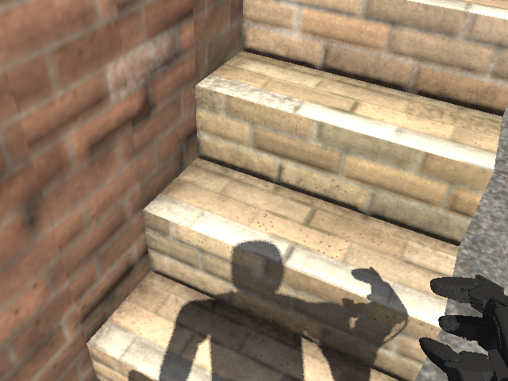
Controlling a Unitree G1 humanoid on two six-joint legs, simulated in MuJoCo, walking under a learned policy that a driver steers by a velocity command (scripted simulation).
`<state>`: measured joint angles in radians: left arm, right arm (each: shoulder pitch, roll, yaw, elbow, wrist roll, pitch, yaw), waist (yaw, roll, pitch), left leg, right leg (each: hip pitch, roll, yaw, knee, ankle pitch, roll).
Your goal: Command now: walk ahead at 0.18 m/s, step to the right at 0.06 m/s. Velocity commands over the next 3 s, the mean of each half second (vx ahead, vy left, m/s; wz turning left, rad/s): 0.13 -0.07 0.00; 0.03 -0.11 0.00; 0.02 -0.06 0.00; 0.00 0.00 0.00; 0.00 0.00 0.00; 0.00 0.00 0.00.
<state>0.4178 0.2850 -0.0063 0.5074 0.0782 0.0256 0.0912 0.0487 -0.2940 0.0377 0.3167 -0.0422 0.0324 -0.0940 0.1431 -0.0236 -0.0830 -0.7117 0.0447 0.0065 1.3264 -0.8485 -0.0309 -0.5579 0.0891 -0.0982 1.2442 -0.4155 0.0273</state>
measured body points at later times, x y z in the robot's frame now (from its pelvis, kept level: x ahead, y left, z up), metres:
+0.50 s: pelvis -0.49 +0.01 -0.45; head -0.50 +0.03 +0.00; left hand -0.44 +0.31 -0.56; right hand -0.26 -0.18 -0.50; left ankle -0.37 +0.16 -1.07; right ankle -0.61 -0.13 -1.09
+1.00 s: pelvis -0.82 +0.01 -0.52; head -0.83 +0.03 -0.07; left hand -0.68 +0.28 -0.64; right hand -0.81 -0.23 -0.65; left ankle -0.79 +0.14 -1.25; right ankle -0.81 -0.14 -1.10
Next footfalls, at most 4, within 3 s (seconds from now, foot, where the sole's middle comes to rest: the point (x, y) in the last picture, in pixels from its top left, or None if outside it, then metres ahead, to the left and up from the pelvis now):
0.30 left None -0.32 0.16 -1.08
0.54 right None -0.66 -0.14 -1.28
0.78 left None -0.75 0.14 -1.28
1.20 right None -0.88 -0.13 -1.28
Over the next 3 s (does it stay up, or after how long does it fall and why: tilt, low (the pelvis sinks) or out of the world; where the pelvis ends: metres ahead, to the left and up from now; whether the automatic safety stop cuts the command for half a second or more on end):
stays up -0.93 -0.05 -0.51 its command is cut before an obstacle from the start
